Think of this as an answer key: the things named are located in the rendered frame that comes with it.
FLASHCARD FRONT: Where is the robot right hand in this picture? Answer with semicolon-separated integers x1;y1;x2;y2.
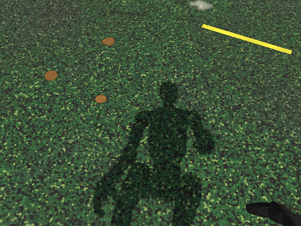
246;201;301;226

